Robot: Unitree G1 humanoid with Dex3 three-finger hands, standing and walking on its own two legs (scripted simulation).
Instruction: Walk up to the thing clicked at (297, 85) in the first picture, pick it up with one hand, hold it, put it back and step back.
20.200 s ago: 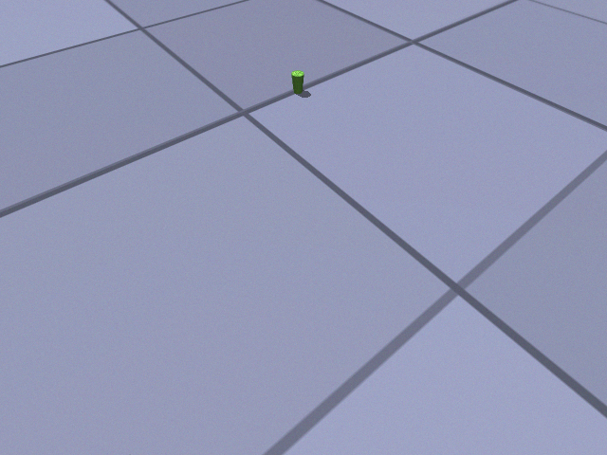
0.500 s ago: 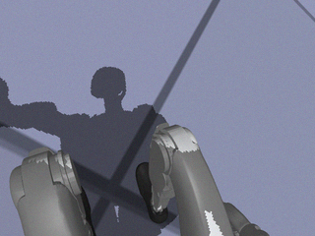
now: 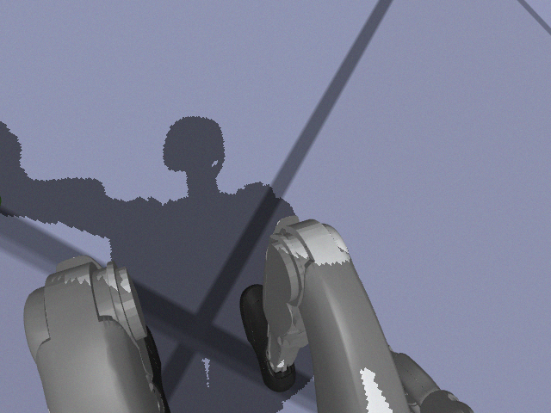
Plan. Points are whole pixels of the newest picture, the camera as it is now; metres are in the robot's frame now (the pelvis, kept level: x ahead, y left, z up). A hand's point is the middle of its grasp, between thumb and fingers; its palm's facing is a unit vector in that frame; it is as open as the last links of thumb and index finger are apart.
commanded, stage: close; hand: left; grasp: from above
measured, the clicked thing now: out of the picture +0.43 +0.37 -0.23
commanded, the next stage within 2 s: settle in 0.12 s
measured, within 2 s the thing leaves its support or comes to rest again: leaves its support in 0.60 s
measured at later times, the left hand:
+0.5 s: hand out of the picture +0.41 +0.38 -0.19, palm faces -0.41 -0.14 -0.90, open 10.7 cm
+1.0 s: hand out of the picture +0.41 +0.38 -0.10, palm faces -0.44 -0.11 -0.89, open 10.2 cm
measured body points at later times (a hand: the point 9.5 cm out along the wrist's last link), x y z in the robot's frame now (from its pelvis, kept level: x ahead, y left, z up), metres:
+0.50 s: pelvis +0.00 +0.00 +0.00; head +0.23 +0.12 +0.37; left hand +0.43 +0.38 -0.14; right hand +0.09 -0.25 -0.08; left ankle +0.08 +0.13 -0.27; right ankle +0.11 -0.10 -0.27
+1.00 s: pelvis +0.00 +0.00 +0.04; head +0.22 +0.09 +0.42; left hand +0.43 +0.38 -0.05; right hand +0.12 -0.26 -0.06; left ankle +0.08 +0.13 -0.27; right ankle +0.11 -0.10 -0.27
